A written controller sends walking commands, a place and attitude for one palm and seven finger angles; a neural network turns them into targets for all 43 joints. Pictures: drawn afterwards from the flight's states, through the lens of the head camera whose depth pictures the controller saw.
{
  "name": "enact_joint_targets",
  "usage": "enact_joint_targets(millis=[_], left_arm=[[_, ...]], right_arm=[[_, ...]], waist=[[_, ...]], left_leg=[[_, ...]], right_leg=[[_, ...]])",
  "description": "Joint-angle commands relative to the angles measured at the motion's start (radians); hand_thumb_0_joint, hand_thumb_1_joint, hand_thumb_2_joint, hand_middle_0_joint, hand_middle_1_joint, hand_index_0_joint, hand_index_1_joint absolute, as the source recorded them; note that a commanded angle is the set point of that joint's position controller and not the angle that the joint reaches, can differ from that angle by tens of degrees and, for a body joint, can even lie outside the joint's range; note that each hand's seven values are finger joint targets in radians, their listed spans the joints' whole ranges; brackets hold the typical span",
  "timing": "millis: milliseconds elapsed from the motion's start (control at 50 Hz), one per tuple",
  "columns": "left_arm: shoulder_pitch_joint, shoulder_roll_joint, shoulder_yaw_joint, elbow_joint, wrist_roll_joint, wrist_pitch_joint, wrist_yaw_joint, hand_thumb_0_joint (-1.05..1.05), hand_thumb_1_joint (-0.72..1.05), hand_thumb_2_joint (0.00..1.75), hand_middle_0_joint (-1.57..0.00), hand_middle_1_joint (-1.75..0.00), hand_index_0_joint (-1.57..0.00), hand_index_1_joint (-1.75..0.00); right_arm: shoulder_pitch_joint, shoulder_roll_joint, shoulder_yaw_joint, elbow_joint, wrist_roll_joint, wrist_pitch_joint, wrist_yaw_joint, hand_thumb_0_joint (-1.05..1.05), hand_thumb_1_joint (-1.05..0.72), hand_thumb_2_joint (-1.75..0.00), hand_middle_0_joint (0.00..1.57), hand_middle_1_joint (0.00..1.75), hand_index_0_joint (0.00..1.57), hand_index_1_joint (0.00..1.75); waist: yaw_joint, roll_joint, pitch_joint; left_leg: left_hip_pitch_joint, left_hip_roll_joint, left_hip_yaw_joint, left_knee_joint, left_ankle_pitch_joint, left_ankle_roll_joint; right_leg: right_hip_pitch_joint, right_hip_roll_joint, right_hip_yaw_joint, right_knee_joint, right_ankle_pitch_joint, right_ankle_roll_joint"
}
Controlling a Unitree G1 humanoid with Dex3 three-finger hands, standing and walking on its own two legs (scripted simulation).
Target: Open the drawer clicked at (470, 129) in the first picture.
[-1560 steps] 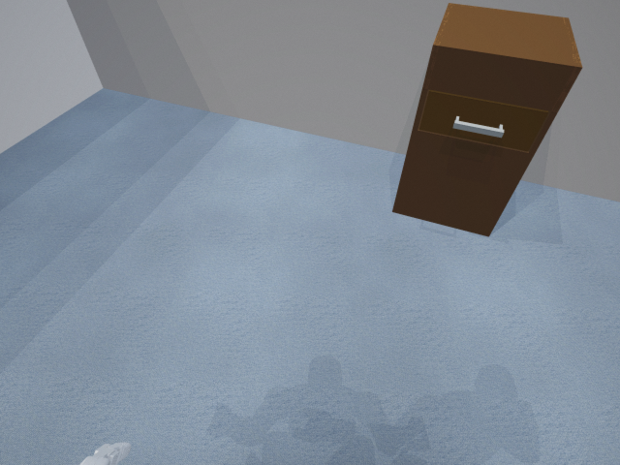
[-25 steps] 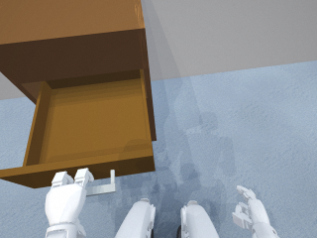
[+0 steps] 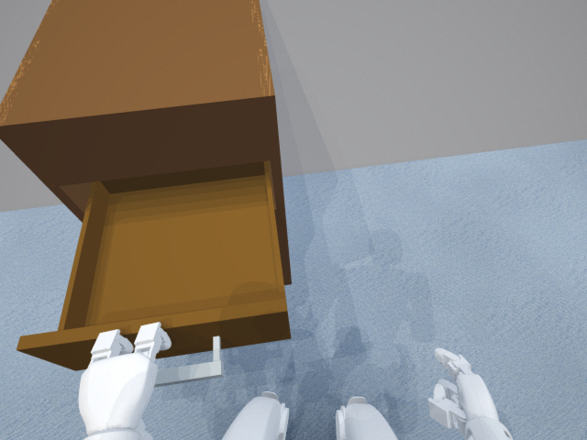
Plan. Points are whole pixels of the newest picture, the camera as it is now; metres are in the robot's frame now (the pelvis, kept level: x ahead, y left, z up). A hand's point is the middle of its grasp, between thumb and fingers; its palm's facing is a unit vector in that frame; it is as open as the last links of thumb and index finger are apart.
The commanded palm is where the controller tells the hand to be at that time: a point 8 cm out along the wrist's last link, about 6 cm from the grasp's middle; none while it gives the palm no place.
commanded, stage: lift the hand off the handle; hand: left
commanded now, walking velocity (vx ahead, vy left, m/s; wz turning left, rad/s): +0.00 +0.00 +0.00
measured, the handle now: (170, 363) +0.23 +0.23 -0.13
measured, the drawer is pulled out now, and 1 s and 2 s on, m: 0.30 0.30 0.30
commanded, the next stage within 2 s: draw the hand back to the body in 1.04 s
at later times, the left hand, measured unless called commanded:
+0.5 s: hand (130, 383) +0.19 +0.23 -0.02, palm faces -0.07 -0.10 -0.99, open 13.8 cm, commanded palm +0.17 +0.23 +0.03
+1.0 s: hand (119, 375) +0.19 +0.23 +0.01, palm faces -0.04 -0.10 -0.99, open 13.9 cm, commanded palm +0.18 +0.23 +0.07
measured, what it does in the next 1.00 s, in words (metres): stands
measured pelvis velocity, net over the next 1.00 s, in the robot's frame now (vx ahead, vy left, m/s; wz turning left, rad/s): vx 0.02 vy -0.01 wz -0.01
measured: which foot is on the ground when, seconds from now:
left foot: down 0.00-1.00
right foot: down 0.00-1.00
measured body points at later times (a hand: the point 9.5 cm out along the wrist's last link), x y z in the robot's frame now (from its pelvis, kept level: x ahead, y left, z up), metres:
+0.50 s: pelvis +0.01 +0.00 +0.03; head +0.07 -0.02 +0.48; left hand +0.19 +0.24 +0.03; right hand +0.22 -0.22 -0.08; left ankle +0.01 +0.10 -0.63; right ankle +0.03 -0.10 -0.63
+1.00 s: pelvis +0.02 -0.01 +0.05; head +0.06 -0.03 +0.50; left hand +0.19 +0.24 +0.07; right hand +0.23 -0.23 -0.05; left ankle +0.01 +0.10 -0.63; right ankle +0.03 -0.10 -0.63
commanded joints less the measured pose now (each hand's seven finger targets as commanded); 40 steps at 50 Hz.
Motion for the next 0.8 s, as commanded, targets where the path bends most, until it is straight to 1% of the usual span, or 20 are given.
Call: enact_joint_targets(millis=[0,120,200,240,260,300,320,340,360,380,400,440,460,500,520,600,620,700,760,780], left_arm=[[-0.063,0.161,0.104,-0.254,0.002,0.004,0.062,0.00,-0.50,0.30,-0.30,-1.20,-0.30,-1.20],[0.002,0.131,0.070,-0.272,-0.002,0.017,0.043,0.00,-0.50,0.30,-0.30,-1.20,-0.30,-1.20],[0.050,0.125,0.061,-0.290,-0.004,0.030,0.027,0.00,-0.50,0.30,-0.30,-1.20,-0.30,-1.20],[0.054,0.110,0.044,-0.273,-0.009,0.038,0.016,0.00,-0.50,0.30,-0.30,-1.20,-0.30,-1.20],[0.058,0.117,0.055,-0.260,-0.010,0.041,0.015,0.00,-0.50,0.30,-0.30,-1.20,-0.30,-1.20],[0.089,0.124,0.069,-0.232,-0.009,0.049,0.007,0.00,-0.50,0.30,-0.30,-1.20,-0.30,-1.20],[0.071,0.106,0.042,-0.241,-0.010,0.052,0.003,0.00,-0.50,0.30,-0.30,-1.20,-0.30,-1.20],[0.059,0.121,0.057,-0.248,-0.008,0.052,0.003,0.00,-0.50,0.30,-0.30,-1.20,-0.30,-1.20],[0.065,0.109,0.044,-0.261,-0.007,0.053,0.001,0.00,-0.50,0.30,-0.30,-1.20,-0.30,-1.20],[0.075,0.133,0.067,-0.274,-0.014,0.054,0.001,0.00,-0.50,0.30,-0.30,-1.20,-0.30,-1.20],[0.079,0.129,0.060,-0.279,-0.010,0.055,-0.001,0.00,-0.50,0.30,-0.30,-1.20,-0.30,-1.20],[0.049,0.130,0.053,-0.302,-0.009,0.049,-0.003,0.00,-0.50,0.30,-0.30,-1.20,-0.30,-1.20],[0.051,0.128,0.052,-0.304,-0.010,0.045,-0.003,0.00,-0.50,0.30,-0.30,-1.20,-0.30,-1.20],[0.067,0.147,0.075,-0.301,-0.007,0.041,-0.003,0.00,-0.50,0.30,-0.30,-1.20,-0.30,-1.20],[0.061,0.120,0.045,-0.301,-0.010,0.040,-0.007,0.00,-0.50,0.30,-0.30,-1.20,-0.30,-1.20],[0.087,0.150,0.086,-0.305,-0.016,0.040,-0.010,0.00,-0.50,0.30,-0.30,-1.20,-0.30,-1.20],[0.100,0.134,0.067,-0.306,-0.022,0.043,-0.013,0.00,-0.50,0.30,-0.30,-1.20,-0.30,-1.20],[0.134,0.145,0.080,-0.332,-0.027,0.045,-0.020,0.00,-0.50,0.30,-0.30,-1.20,-0.30,-1.20],[0.122,0.126,0.049,-0.348,-0.031,0.049,-0.031,0.00,-0.50,0.30,-0.30,-1.20,-0.30,-1.20],[0.120,0.130,0.055,-0.336,-0.037,0.054,-0.036,0.00,-0.50,0.30,-0.30,-1.20,-0.30,-1.20]], right_arm=[[-0.051,-0.118,-0.042,-0.161,0.003,-0.043,-0.006,0.00,-0.90,-0.90,0.20,0.30,0.20,0.30],[-0.050,-0.117,-0.039,-0.179,0.005,-0.036,0.002,0.00,-0.90,-0.90,0.20,0.30,0.20,0.30],[-0.043,-0.118,-0.037,-0.192,0.007,-0.027,0.012,0.00,-0.90,-0.90,0.20,0.30,0.20,0.30],[-0.045,-0.118,-0.035,-0.195,0.009,-0.024,0.015,0.00,-0.90,-0.90,0.20,0.30,0.20,0.30],[-0.043,-0.119,-0.037,-0.194,0.011,-0.022,0.015,0.00,-0.90,-0.90,0.20,0.30,0.20,0.30],[-0.040,-0.118,-0.032,-0.198,0.013,-0.017,0.018,0.00,-0.90,-0.90,0.20,0.30,0.20,0.30],[-0.046,-0.118,-0.033,-0.203,0.016,-0.015,0.018,0.00,-0.90,-0.90,0.20,0.30,0.20,0.30],[-0.039,-0.119,-0.034,-0.202,0.017,-0.013,0.021,0.00,-0.90,-0.90,0.20,0.30,0.20,0.30],[-0.044,-0.119,-0.036,-0.208,0.018,-0.013,0.021,0.00,-0.90,-0.90,0.20,0.30,0.20,0.30],[-0.040,-0.120,-0.034,-0.215,0.018,-0.011,0.020,0.00,-0.90,-0.90,0.20,0.30,0.20,0.30],[-0.040,-0.118,-0.033,-0.216,0.021,-0.011,0.022,0.00,-0.90,-0.90,0.20,0.30,0.20,0.30],[-0.040,-0.119,-0.034,-0.217,0.020,-0.011,0.022,0.00,-0.90,-0.90,0.20,0.30,0.20,0.30],[-0.042,-0.117,-0.035,-0.218,0.020,-0.013,0.020,0.00,-0.90,-0.90,0.20,0.30,0.20,0.30],[-0.036,-0.116,-0.032,-0.218,0.019,-0.012,0.020,0.00,-0.90,-0.90,0.20,0.30,0.20,0.30],[-0.041,-0.115,-0.034,-0.216,0.019,-0.014,0.019,0.00,-0.90,-0.90,0.20,0.30,0.20,0.30],[-0.032,-0.118,-0.035,-0.216,0.023,-0.013,0.023,0.00,-0.90,-0.90,0.20,0.30,0.20,0.30],[-0.036,-0.115,-0.037,-0.222,0.024,-0.012,0.022,0.00,-0.90,-0.90,0.20,0.30,0.20,0.30],[-0.031,-0.116,-0.036,-0.226,0.026,-0.011,0.027,0.00,-0.90,-0.90,0.20,0.30,0.20,0.30],[-0.038,-0.116,-0.038,-0.227,0.029,-0.012,0.031,0.00,-0.90,-0.90,0.20,0.30,0.20,0.30],[-0.034,-0.117,-0.035,-0.228,0.028,-0.012,0.030,0.00,-0.90,-0.90,0.20,0.30,0.20,0.30]], waist=[[-0.012,0.011,-0.286],[-0.014,0.001,-0.234],[-0.007,0.003,-0.243],[-0.017,-0.027,-0.205],[-0.013,-0.040,-0.175],[-0.007,-0.070,-0.173],[-0.011,-0.050,-0.149],[-0.010,-0.062,-0.173],[-0.006,-0.040,-0.166],[-0.002,-0.039,-0.179],[0.000,-0.024,-0.187],[-0.011,-0.036,-0.186],[-0.010,-0.032,-0.167],[-0.005,-0.037,-0.181],[-0.015,-0.036,-0.149],[-0.001,-0.038,-0.172],[-0.003,-0.043,-0.153],[0.003,-0.041,-0.183],[-0.008,-0.037,-0.129],[-0.016,-0.071,-0.113]], left_leg=[[0.262,0.028,0.010,-0.200,0.252,0.011],[0.301,0.032,0.005,-0.233,0.285,0.008],[0.331,0.032,0.008,-0.254,0.312,0.009],[0.315,0.032,0.010,-0.262,0.286,0.012],[0.302,0.031,0.010,-0.270,0.270,0.010],[0.290,0.030,0.012,-0.279,0.264,0.012],[0.290,0.029,0.015,-0.284,0.251,0.012],[0.300,0.031,0.013,-0.288,0.255,0.012],[0.312,0.029,0.017,-0.292,0.260,0.012],[0.322,0.028,0.018,-0.299,0.268,0.012],[0.337,0.026,0.019,-0.305,0.278,0.012],[0.344,0.027,0.018,-0.304,0.273,0.014],[0.345,0.026,0.020,-0.306,0.270,0.015],[0.350,0.024,0.017,-0.313,0.279,0.014],[0.354,0.026,0.021,-0.312,0.276,0.016],[0.369,0.023,0.023,-0.328,0.300,0.014],[0.369,0.023,0.023,-0.331,0.294,0.015],[0.402,0.020,0.024,-0.349,0.339,0.014],[0.413,0.025,0.020,-0.365,0.324,0.015],[0.404,0.026,0.019,-0.368,0.319,0.018]], right_leg=[[0.209,-0.038,0.017,-0.206,0.193,-0.021],[0.233,-0.036,0.009,-0.233,0.231,-0.026],[0.270,-0.036,0.012,-0.247,0.264,-0.026],[0.273,-0.039,0.011,-0.267,0.251,-0.022],[0.281,-0.038,0.015,-0.274,0.242,-0.024],[0.304,-0.038,0.021,-0.280,0.250,-0.021],[0.304,-0.040,0.025,-0.292,0.244,-0.022],[0.310,-0.042,0.025,-0.292,0.240,-0.020],[0.319,-0.042,0.029,-0.298,0.249,-0.022],[0.339,-0.042,0.033,-0.302,0.263,-0.024],[0.342,-0.041,0.030,-0.301,0.264,-0.023],[0.342,-0.043,0.040,-0.311,0.263,-0.020],[0.346,-0.043,0.041,-0.320,0.267,-0.021],[0.358,-0.040,0.046,-0.317,0.273,-0.021],[0.354,-0.043,0.042,-0.329,0.285,-0.021],[0.391,-0.042,0.053,-0.335,0.315,-0.021],[0.400,-0.043,0.052,-0.344,0.319,-0.021],[0.441,-0.042,0.062,-0.349,0.376,-0.020],[0.429,-0.044,0.055,-0.372,0.351,-0.020],[0.435,-0.044,0.054,-0.380,0.351,-0.018]])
